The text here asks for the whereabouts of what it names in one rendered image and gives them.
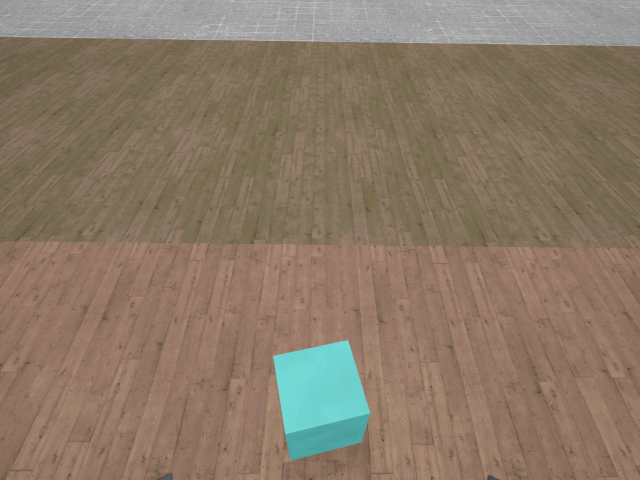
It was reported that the carton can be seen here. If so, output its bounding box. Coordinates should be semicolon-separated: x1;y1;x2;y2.
273;340;370;461

